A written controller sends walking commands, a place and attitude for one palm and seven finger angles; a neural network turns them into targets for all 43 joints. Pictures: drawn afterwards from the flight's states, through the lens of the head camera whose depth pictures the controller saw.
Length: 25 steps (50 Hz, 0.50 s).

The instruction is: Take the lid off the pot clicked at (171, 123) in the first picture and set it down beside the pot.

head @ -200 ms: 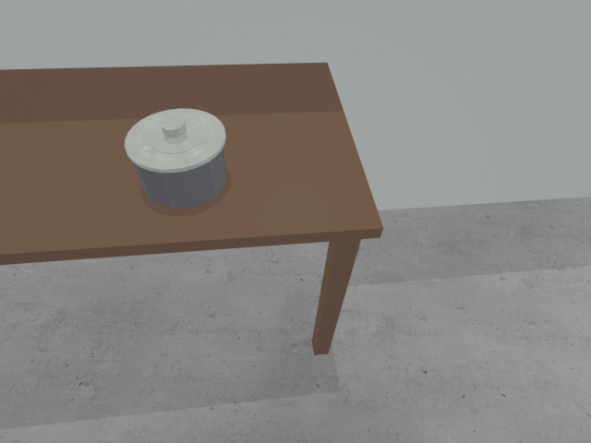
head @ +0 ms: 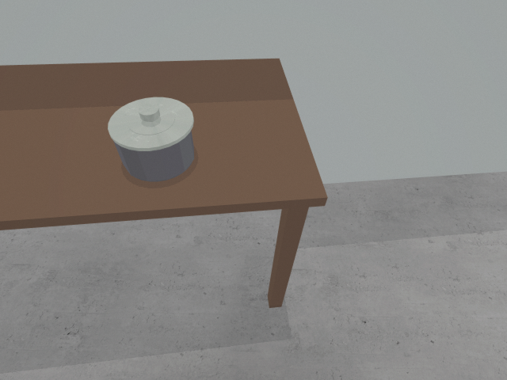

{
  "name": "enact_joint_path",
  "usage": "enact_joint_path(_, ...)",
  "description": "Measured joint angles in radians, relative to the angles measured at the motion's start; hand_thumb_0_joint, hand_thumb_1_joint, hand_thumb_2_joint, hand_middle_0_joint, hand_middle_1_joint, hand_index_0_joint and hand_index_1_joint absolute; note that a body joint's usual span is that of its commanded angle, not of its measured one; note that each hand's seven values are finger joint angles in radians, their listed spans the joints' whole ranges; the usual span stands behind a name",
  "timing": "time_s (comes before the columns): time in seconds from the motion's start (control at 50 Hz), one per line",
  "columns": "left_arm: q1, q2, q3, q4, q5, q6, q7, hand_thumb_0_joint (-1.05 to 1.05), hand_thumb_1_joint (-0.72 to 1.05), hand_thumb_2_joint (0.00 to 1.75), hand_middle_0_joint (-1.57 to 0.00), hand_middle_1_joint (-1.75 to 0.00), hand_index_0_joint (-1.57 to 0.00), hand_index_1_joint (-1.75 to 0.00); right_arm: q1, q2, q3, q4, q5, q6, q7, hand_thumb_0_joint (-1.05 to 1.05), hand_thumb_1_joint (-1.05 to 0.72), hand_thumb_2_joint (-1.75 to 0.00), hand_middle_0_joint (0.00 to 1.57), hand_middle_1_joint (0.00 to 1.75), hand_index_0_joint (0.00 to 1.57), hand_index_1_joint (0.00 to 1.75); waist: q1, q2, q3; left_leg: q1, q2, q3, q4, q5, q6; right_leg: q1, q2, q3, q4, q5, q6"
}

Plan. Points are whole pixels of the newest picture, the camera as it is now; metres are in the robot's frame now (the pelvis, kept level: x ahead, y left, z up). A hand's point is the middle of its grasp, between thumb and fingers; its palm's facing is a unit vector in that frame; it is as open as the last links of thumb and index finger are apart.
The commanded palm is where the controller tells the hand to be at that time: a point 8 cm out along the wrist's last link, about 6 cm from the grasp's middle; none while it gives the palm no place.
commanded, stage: look at it before walking up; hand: left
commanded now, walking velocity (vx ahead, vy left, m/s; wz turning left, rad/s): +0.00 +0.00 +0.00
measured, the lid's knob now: (149, 112) +0.59 +0.26 +0.09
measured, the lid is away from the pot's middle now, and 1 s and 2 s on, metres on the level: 0.00 0.00 0.00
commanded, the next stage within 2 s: turn to face it in 0.44 s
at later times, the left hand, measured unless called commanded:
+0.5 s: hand out of the picture +0.02 +0.17 -0.17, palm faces +0.01 -0.98 -0.21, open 7.3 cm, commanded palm none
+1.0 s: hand out of the picture +0.02 +0.18 -0.18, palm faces +0.09 -0.97 -0.23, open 7.3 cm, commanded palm none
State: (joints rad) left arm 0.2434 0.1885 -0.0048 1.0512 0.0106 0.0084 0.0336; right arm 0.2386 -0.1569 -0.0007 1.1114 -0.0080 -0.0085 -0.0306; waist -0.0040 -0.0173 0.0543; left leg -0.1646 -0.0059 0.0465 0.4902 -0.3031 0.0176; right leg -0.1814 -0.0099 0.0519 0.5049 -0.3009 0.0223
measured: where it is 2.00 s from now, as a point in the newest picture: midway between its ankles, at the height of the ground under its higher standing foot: outside the picture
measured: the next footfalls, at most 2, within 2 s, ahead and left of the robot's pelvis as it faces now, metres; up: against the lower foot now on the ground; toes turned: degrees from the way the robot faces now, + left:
right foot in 1.40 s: +0.09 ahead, -0.12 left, +0.00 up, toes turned +6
left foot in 1.82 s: +0.24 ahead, +0.12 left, +0.00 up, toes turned +13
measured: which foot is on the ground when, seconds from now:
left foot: down 0.00-1.00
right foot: down 0.00-1.00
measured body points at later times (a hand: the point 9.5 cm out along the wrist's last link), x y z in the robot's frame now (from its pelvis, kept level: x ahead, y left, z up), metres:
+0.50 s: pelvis +0.00 -0.01 +0.00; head +0.03 -0.01 +0.45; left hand +0.02 +0.22 -0.16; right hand +0.01 -0.24 -0.16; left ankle -0.02 +0.11 -0.74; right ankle -0.02 -0.13 -0.74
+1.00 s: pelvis -0.01 -0.01 -0.01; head +0.03 -0.01 +0.44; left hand +0.02 +0.24 -0.16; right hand +0.04 -0.25 -0.16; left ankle -0.02 +0.10 -0.74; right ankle -0.02 -0.13 -0.74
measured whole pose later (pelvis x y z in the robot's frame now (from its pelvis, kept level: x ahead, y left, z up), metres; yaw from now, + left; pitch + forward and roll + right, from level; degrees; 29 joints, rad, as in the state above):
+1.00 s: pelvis -0.01 -0.01 -0.01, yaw +5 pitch +0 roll +0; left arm 0.22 0.20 0.04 0.98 0.02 0.02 0.03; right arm 0.22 -0.19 -0.03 1.03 -0.01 0.02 -0.03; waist -0.01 0.00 0.08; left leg -0.29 0.00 -0.03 0.63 -0.33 0.00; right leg -0.26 -0.01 -0.03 0.60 -0.34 0.00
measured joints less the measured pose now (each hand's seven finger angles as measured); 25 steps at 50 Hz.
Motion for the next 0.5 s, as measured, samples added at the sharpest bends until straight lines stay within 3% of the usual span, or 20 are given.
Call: enact_joint_path(0.5,0.012,-0.013,0.009,0.017,0.001,-0.006,-0.002,0.00,0.91,0.90,-0.20,-0.30,-0.20,-0.30,0.003,0.001,-0.008,0.007,0.000,-0.002,-0.004,0.01,-0.91,-0.90,0.20,0.30,0.20,0.30,0.001,0.005,0.009,-0.009,0.013,-0.007,-0.008,0.007,-0.014,-0.009,0.012,-0.008,-0.005,0.004,-0.014)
